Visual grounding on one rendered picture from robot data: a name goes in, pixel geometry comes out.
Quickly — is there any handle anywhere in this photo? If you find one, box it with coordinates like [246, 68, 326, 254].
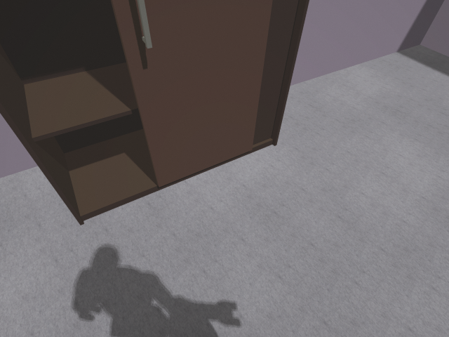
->
[137, 0, 152, 48]

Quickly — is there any wardrobe door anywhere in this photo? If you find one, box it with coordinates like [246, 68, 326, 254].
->
[253, 0, 300, 145]
[111, 0, 273, 187]

